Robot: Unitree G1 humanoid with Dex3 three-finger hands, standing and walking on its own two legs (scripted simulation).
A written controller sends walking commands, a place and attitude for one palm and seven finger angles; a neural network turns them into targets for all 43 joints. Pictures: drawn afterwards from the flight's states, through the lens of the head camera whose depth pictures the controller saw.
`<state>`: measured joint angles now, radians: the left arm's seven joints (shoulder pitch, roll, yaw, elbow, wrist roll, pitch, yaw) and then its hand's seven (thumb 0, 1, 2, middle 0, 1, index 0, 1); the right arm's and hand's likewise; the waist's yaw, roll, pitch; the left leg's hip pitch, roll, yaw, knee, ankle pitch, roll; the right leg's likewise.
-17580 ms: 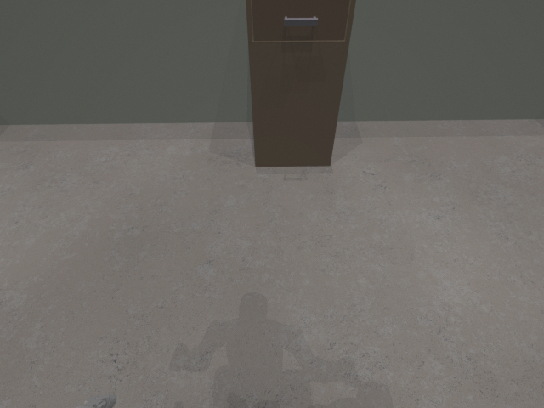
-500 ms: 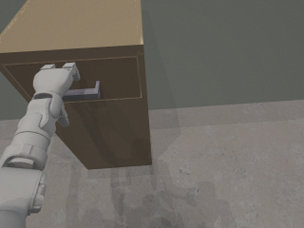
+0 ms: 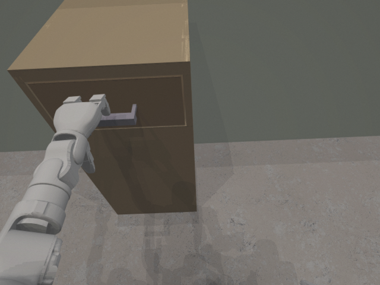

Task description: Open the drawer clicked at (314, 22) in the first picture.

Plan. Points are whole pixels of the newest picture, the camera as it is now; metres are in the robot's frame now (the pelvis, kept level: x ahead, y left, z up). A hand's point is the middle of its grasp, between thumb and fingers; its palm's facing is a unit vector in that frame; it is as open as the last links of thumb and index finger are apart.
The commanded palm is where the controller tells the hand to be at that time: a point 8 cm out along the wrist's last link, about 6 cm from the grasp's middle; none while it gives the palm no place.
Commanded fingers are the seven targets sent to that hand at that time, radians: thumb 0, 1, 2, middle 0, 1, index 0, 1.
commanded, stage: re-aim the fingers above the handle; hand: left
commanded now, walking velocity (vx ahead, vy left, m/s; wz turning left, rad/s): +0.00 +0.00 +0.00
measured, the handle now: (112, 114) +0.53 +0.24 +0.04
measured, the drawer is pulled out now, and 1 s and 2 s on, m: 0.00 0.00 0.00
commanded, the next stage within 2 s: lower the fingers behind the handle in 0.78 s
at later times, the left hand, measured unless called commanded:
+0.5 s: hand (96, 121) +0.45 +0.24 +0.09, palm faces +0.02 -0.01 -1.00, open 13.8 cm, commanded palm +0.42 +0.25 +0.15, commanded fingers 0.00 -0.50 0.30 -0.30 -1.20 -0.30 -1.20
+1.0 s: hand (86, 120) +0.45 +0.25 +0.10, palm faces +0.04 +0.01 -1.00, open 13.8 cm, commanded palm +0.42 +0.25 +0.15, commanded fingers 0.00 -0.50 0.30 -0.30 -1.20 -0.30 -1.20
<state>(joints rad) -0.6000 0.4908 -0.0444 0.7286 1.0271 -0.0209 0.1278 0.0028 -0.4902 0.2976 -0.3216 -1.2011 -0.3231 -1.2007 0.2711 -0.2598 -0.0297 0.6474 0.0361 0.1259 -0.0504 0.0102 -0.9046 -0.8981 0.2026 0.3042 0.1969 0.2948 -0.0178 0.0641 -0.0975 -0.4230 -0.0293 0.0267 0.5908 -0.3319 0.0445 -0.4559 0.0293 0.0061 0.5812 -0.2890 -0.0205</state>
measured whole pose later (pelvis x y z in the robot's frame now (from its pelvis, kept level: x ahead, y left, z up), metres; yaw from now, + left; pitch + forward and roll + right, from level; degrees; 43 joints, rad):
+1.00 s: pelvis +0.00 +0.00 +0.00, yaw +0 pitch +11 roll +0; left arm -0.72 0.51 -0.04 0.84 1.03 0.00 0.17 0.00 -0.49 0.30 -0.32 -1.20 -0.32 -1.20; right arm 0.24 -0.26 -0.03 0.65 0.03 0.11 -0.05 0.01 -0.91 -0.90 0.20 0.30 0.20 0.29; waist -0.02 0.06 -0.11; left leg -0.46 -0.03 0.03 0.61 -0.34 0.04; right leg -0.49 0.03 0.01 0.60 -0.29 -0.02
